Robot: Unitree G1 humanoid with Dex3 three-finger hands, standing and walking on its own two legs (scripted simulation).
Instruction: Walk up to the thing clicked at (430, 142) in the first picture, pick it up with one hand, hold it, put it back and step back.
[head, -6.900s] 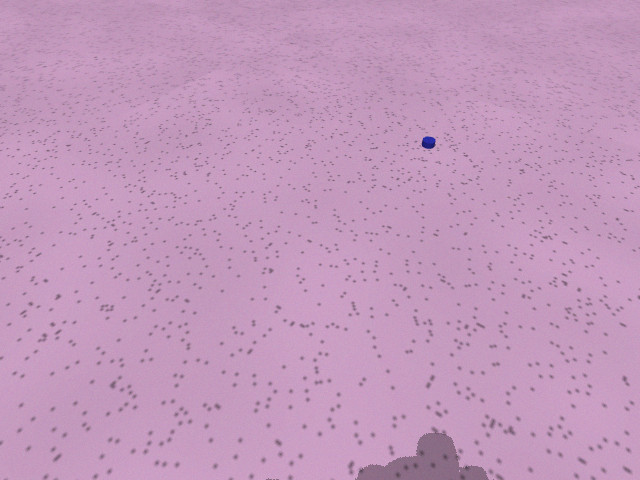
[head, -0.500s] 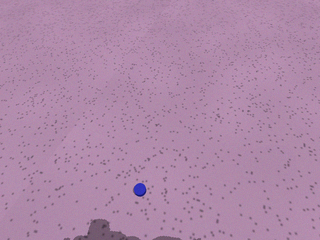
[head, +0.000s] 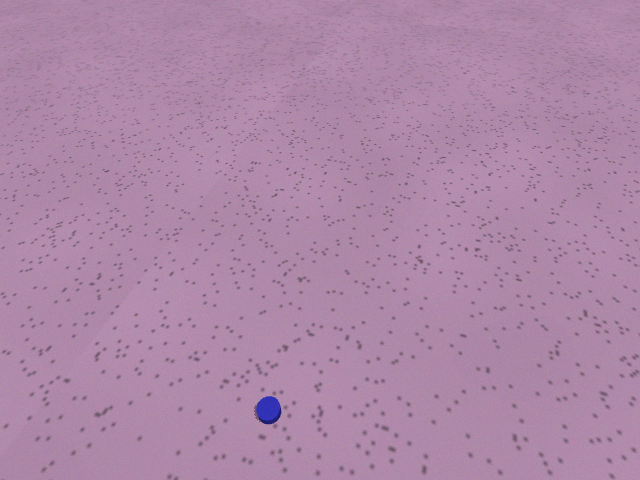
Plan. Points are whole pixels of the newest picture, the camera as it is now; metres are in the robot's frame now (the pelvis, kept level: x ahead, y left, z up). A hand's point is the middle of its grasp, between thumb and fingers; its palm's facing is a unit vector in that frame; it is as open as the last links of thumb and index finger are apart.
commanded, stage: walk up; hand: left
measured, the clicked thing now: (268, 410) +0.48 +0.20 -0.75
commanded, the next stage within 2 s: stand in 0.76 s
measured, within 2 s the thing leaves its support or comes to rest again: neither
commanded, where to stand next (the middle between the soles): +0.09 +0.00 m, yaw -1 degrees
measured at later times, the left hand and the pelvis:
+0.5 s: hand out of the picture +0.10 +0.25 -0.14, palm faces -0.01 -0.94 -0.33, open 7.4 cm; pelvis +0.00 +0.01 +0.01, yaw -1 degrees
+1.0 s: hand out of the picture +0.08 +0.26 -0.14, palm faces -0.03 -0.94 -0.34, open 7.4 cm; pelvis +0.00 +0.01 +0.01, yaw -1 degrees
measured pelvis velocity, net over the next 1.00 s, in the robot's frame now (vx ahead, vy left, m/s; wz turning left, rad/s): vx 0.00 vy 0.01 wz -0.02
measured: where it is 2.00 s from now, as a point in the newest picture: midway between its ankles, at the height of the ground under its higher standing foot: outside the picture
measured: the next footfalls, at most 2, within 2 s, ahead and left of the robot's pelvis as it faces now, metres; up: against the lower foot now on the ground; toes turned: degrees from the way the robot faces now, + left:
none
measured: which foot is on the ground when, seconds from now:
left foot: down 0.00-1.00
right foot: down 0.00-1.00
